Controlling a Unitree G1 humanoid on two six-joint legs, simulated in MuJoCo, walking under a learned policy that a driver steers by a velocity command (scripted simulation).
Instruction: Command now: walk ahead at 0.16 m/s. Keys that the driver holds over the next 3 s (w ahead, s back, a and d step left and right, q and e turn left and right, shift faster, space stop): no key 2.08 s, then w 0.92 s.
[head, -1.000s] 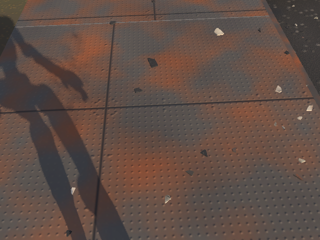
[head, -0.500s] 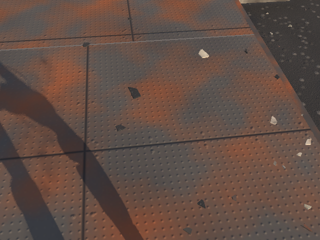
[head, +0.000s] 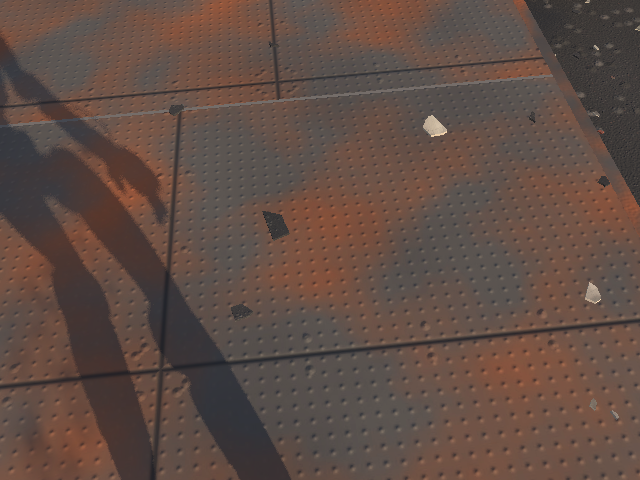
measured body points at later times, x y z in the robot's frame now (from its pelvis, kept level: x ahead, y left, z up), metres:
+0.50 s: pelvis +0.09 +0.03 +0.00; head +0.10 +0.03 +0.45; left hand +0.15 +0.29 -0.15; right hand +0.17 -0.23 -0.14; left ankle +0.10 +0.15 -0.74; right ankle +0.05 -0.08 -0.74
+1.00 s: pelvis +0.08 +0.03 +0.00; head +0.09 +0.03 +0.45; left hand +0.11 +0.28 -0.16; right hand +0.15 -0.23 -0.15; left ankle +0.10 +0.15 -0.74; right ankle +0.05 -0.08 -0.74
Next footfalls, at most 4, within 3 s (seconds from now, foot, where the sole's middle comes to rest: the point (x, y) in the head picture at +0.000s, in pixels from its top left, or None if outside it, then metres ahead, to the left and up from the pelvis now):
0.20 left None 0.14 0.15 -0.78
2.40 left None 0.20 0.18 -0.78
2.88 right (373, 411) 0.59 -0.05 -0.78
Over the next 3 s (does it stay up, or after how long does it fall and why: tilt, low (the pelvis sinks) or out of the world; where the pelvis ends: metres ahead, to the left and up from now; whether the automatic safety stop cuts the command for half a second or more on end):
stays up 0.47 0.04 -0.01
